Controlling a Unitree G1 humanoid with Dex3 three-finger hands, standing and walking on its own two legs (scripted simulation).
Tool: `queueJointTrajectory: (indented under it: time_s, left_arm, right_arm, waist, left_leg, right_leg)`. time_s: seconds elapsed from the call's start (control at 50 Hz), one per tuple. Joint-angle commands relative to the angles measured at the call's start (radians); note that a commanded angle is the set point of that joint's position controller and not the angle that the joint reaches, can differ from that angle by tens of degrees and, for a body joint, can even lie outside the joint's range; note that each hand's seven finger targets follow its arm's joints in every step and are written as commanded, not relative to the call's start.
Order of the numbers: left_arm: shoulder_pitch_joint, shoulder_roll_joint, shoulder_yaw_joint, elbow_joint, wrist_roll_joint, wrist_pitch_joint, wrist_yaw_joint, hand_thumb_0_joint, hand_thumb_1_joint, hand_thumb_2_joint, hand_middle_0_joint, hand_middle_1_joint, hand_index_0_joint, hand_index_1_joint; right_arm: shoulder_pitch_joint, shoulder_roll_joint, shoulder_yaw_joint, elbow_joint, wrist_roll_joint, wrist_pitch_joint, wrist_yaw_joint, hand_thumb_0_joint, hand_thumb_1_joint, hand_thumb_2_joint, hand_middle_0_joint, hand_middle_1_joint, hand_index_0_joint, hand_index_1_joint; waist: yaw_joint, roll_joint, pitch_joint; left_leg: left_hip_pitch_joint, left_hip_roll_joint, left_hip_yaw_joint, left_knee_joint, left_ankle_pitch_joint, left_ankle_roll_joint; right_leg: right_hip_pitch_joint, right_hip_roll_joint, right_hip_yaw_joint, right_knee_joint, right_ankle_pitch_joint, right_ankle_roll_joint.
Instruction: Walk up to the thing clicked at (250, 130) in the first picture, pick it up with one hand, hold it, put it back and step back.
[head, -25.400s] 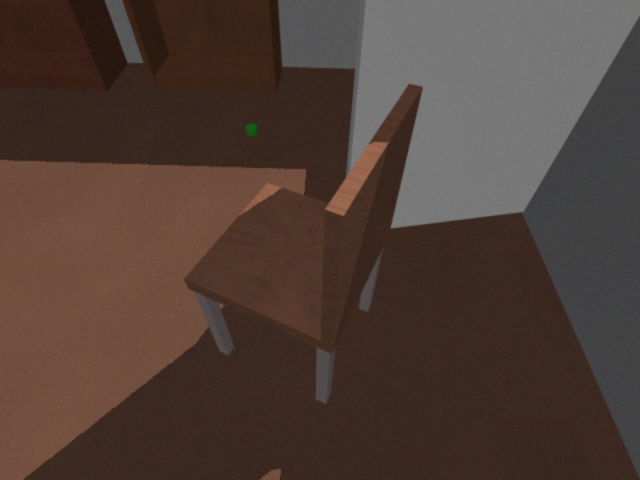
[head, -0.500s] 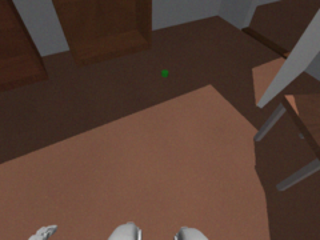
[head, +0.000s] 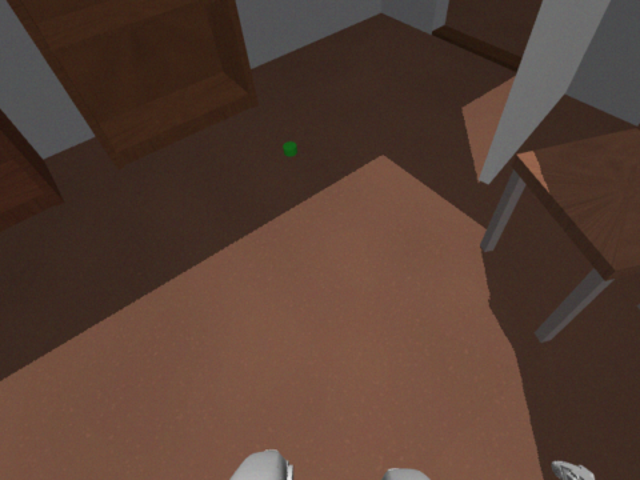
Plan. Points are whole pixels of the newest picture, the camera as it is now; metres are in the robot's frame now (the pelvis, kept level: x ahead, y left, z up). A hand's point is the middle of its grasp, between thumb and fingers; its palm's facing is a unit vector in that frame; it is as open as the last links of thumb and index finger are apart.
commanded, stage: walk up
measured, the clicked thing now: (290, 149) +1.56 +0.26 -0.73
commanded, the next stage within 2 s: stand in 1.22 s
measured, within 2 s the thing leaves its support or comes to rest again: neither
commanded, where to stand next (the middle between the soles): +0.08 +0.07 m, yaw +0 degrees
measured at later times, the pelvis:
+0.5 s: pelvis -0.02 +0.03 +0.01, yaw -2 degrees
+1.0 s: pelvis +0.00 +0.03 +0.03, yaw -3 degrees
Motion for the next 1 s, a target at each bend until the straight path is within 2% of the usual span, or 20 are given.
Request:
queueJointTrajectory:
  time_s: [0.0, 0.06, 0.1, 0.12, 0.14, 0.16, 0.18, 0.2, 0.22, 0.24, 0.26, 0.3, 0.34, 0.36, 0.4, 0.46, 0.56, 0.66, 0.78, 0.98]
  left_arm:
    - [-0.003, 0.288, 0.074, -0.062, -0.005, -0.030, 0.031, 0.000, 0.900, 0.900, -0.200, -0.300, -0.200, -0.300]
    - [-0.038, 0.277, 0.067, -0.062, -0.010, -0.023, 0.033, 0.000, 0.900, 0.900, -0.200, -0.300, -0.200, -0.300]
    - [-0.096, 0.263, 0.059, -0.071, -0.017, -0.017, 0.029, 0.000, 0.900, 0.900, -0.200, -0.300, -0.200, -0.300]
    - [-0.095, 0.231, 0.049, -0.074, -0.023, -0.015, 0.028, 0.000, 0.900, 0.900, -0.200, -0.300, -0.200, -0.300]
    - [-0.076, 0.205, 0.040, -0.065, -0.027, -0.015, 0.026, 0.000, 0.900, 0.900, -0.200, -0.300, -0.200, -0.300]
    - [-0.074, 0.211, 0.042, -0.031, -0.026, -0.011, 0.028, 0.000, 0.900, 0.900, -0.200, -0.300, -0.200, -0.300]
    - [-0.050, 0.219, 0.039, -0.003, -0.017, -0.016, 0.029, 0.000, 0.900, 0.900, -0.200, -0.300, -0.200, -0.300]
    - [-0.055, 0.234, 0.043, 0.008, -0.009, -0.024, 0.025, 0.000, 0.900, 0.900, -0.200, -0.300, -0.200, -0.300]
    - [-0.074, 0.258, 0.048, 0.018, -0.007, -0.028, 0.020, 0.000, 0.900, 0.900, -0.200, -0.300, -0.200, -0.300]
    - [-0.108, 0.286, 0.054, 0.016, -0.006, -0.027, 0.016, 0.000, 0.900, 0.900, -0.200, -0.300, -0.200, -0.300]
    - [-0.146, 0.289, 0.051, 0.018, -0.008, -0.023, 0.013, 0.000, 0.900, 0.900, -0.200, -0.300, -0.200, -0.300]
    - [-0.196, 0.252, 0.038, 0.023, -0.010, -0.013, 0.008, 0.000, 0.900, 0.900, -0.200, -0.300, -0.200, -0.300]
    - [-0.170, 0.211, 0.028, 0.055, -0.012, -0.008, 0.002, 0.000, 0.900, 0.900, -0.200, -0.300, -0.200, -0.300]
    - [-0.167, 0.210, 0.028, 0.069, -0.009, -0.008, 0.001, 0.000, 0.900, 0.900, -0.200, -0.300, -0.200, -0.300]
    - [-0.166, 0.216, 0.032, 0.090, -0.009, -0.006, -0.005, 0.000, 0.900, 0.900, -0.200, -0.300, -0.200, -0.300]
    - [-0.193, 0.218, 0.030, 0.102, -0.009, -0.007, -0.008, 0.000, 0.900, 0.900, -0.200, -0.300, -0.200, -0.300]
    - [-0.203, 0.208, 0.022, 0.131, -0.014, -0.002, -0.010, 0.000, 0.900, 0.900, -0.200, -0.300, -0.200, -0.300]
    - [-0.220, 0.210, 0.018, 0.144, -0.014, -0.008, -0.008, 0.000, 0.900, 0.900, -0.200, -0.300, -0.200, -0.300]
    - [-0.235, 0.203, 0.014, 0.165, -0.019, -0.001, -0.002, 0.000, 0.900, 0.900, -0.200, -0.300, -0.200, -0.300]
    - [-0.255, 0.196, 0.011, 0.175, -0.015, 0.006, 0.000, 0.000, 0.900, 0.900, -0.200, -0.300, -0.200, -0.300]
  right_arm:
    - [0.017, -0.139, -0.042, -0.042, 0.006, -0.030, -0.008, 0.000, -0.900, -0.900, 0.200, 0.300, 0.200, 0.300]
    - [0.009, -0.133, -0.041, -0.016, 0.006, -0.037, -0.006, 0.000, -0.900, -0.900, 0.200, 0.300, 0.200, 0.300]
    - [0.041, -0.141, -0.050, 0.017, -0.001, -0.049, -0.006, 0.000, -0.900, -0.900, 0.200, 0.300, 0.200, 0.300]
    - [0.045, -0.176, -0.059, 0.023, -0.010, -0.057, -0.008, 0.000, -0.900, -0.900, 0.200, 0.300, 0.200, 0.300]
    - [0.009, -0.204, -0.061, 0.018, -0.010, -0.062, -0.006, 0.000, -0.900, -0.900, 0.200, 0.300, 0.200, 0.300]
    - [-0.049, -0.211, -0.055, 0.019, 0.003, -0.062, 0.000, 0.000, -0.900, -0.900, 0.200, 0.300, 0.200, 0.300]
    - [-0.095, -0.191, -0.047, 0.021, 0.003, -0.058, 0.006, 0.000, -0.900, -0.900, 0.200, 0.300, 0.200, 0.300]
    - [-0.109, -0.162, -0.033, 0.027, 0.003, -0.053, 0.009, 0.000, -0.900, -0.900, 0.200, 0.300, 0.200, 0.300]
    - [-0.121, -0.149, -0.030, 0.032, 0.005, -0.046, 0.010, 0.000, -0.900, -0.900, 0.200, 0.300, 0.200, 0.300]
    - [-0.088, -0.138, -0.026, 0.046, 0.003, -0.042, 0.008, 0.000, -0.900, -0.900, 0.200, 0.300, 0.200, 0.300]
    - [-0.075, -0.139, -0.025, 0.064, 0.000, -0.040, 0.007, 0.000, -0.900, -0.900, 0.200, 0.300, 0.200, 0.300]
    - [-0.065, -0.150, -0.027, 0.098, -0.003, -0.044, 0.012, 0.000, -0.900, -0.900, 0.200, 0.300, 0.200, 0.300]
    - [-0.117, -0.164, -0.026, 0.099, -0.005, -0.051, 0.018, 0.000, -0.900, -0.900, 0.200, 0.300, 0.200, 0.300]
    - [-0.126, -0.160, -0.022, 0.102, -0.006, -0.051, 0.020, 0.000, -0.900, -0.900, 0.200, 0.300, 0.200, 0.300]
    - [-0.131, -0.152, -0.016, 0.117, -0.008, -0.050, 0.019, 0.000, -0.900, -0.900, 0.200, 0.300, 0.200, 0.300]
    - [-0.113, -0.153, -0.016, 0.142, -0.007, -0.051, 0.017, 0.000, -0.900, -0.900, 0.200, 0.300, 0.200, 0.300]
    - [-0.128, -0.156, -0.016, 0.159, -0.007, -0.051, 0.017, 0.000, -0.900, -0.900, 0.200, 0.300, 0.200, 0.300]
    - [-0.104, -0.147, -0.014, 0.182, -0.001, -0.055, 0.014, 0.000, -0.900, -0.900, 0.200, 0.300, 0.200, 0.300]
    - [-0.105, -0.143, -0.019, 0.199, 0.005, -0.051, 0.009, 0.000, -0.900, -0.900, 0.200, 0.300, 0.200, 0.300]
    - [-0.149, -0.139, -0.027, 0.204, 0.002, -0.042, 0.009, 0.000, -0.900, -0.900, 0.200, 0.300, 0.200, 0.300]
  waist:
    - [0.002, -0.263, -0.153]
    - [-0.006, -0.260, -0.180]
    - [-0.038, -0.199, -0.193]
    - [-0.038, -0.106, -0.217]
    - [-0.019, -0.027, -0.237]
    - [0.002, 0.007, -0.222]
    - [0.029, 0.004, -0.202]
    - [0.033, -0.023, -0.199]
    - [0.020, -0.046, -0.171]
    - [-0.006, -0.078, -0.147]
    - [-0.020, -0.069, -0.106]
    - [-0.031, -0.034, -0.056]
    - [0.007, 0.000, -0.043]
    - [0.012, -0.023, -0.050]
    - [0.021, -0.051, -0.034]
    - [0.003, -0.059, -0.063]
    - [0.005, -0.035, -0.066]
    - [-0.010, -0.074, -0.150]
    - [-0.015, -0.086, -0.166]
    - [-0.014, -0.067, -0.150]
  left_leg:
    - [-0.008, -0.007, 0.000, -0.036, 0.033, 0.001]
    - [0.080, -0.027, 0.021, -0.164, 0.091, 0.004]
    - [0.236, -0.013, 0.000, -0.289, 0.347, 0.017]
    - [0.301, 0.061, -0.090, -0.315, 0.466, 0.048]
    - [0.313, 0.139, -0.184, -0.349, 0.466, 0.100]
    - [0.213, 0.187, -0.218, -0.343, 0.410, 0.155]
    - [0.150, 0.172, -0.177, -0.321, 0.383, 0.137]
    - [0.116, 0.107, -0.103, -0.277, 0.372, 0.084]
    - [0.125, 0.030, -0.041, -0.235, 0.296, 0.038]
    - [0.126, 0.003, -0.018, -0.220, 0.204, 0.015]
    - [0.132, -0.004, -0.019, -0.242, 0.117, 0.010]
    - [0.176, 0.028, -0.076, -0.373, 0.050, 0.033]
    - [0.117, 0.085, -0.147, -0.470, -0.016, 0.060]
    - [0.077, 0.101, -0.159, -0.493, -0.041, 0.064]
    - [0.043, 0.077, -0.125, -0.504, -0.079, 0.045]
    - [0.105, 0.057, -0.091, -0.490, -0.006, 0.023]
    - [0.154, 0.064, -0.091, -0.524, -0.002, 0.022]
    - [0.239, 0.050, -0.040, -0.491, 0.218, 0.015]
    - [0.306, 0.058, -0.020, -0.488, 0.363, 0.013]
    - [0.343, 0.060, -0.003, -0.520, 0.363, 0.005]
  right_leg:
    - [0.148, -0.239, 0.271, -0.148, 0.826, -0.144]
    - [0.118, -0.222, 0.237, -0.115, 0.763, -0.138]
    - [-0.003, -0.183, 0.197, -0.078, 0.563, -0.100]
    - [-0.064, -0.145, 0.160, -0.037, 0.438, -0.057]
    - [-0.086, -0.076, 0.087, 0.005, 0.275, -0.021]
    - [-0.004, -0.041, 0.024, 0.009, 0.126, -0.008]
    - [0.064, -0.053, 0.032, -0.072, 0.098, -0.012]
    - [0.100, -0.092, 0.118, -0.160, 0.153, -0.029]
    - [0.042, -0.143, 0.226, -0.215, 0.160, -0.061]
    - [0.000, -0.191, 0.294, -0.243, 0.110, -0.091]
    - [-0.055, -0.210, 0.313, -0.265, 0.043, -0.101]
    - [-0.130, -0.151, 0.230, -0.267, -0.034, -0.062]
    - [-0.060, -0.061, 0.114, -0.227, -0.025, -0.030]
    - [0.000, -0.047, 0.093, -0.224, -0.019, -0.024]
    - [0.037, -0.055, 0.120, -0.266, -0.036, -0.026]
    - [0.041, -0.083, 0.159, -0.309, -0.012, -0.035]
    - [0.033, -0.076, 0.139, -0.340, 0.038, -0.019]
    - [0.104, -0.115, 0.147, -0.338, 0.269, -0.013]
    - [0.111, -0.127, 0.131, -0.335, 0.368, -0.006]
    - [0.107, -0.131, 0.126, -0.372, 0.382, 0.000]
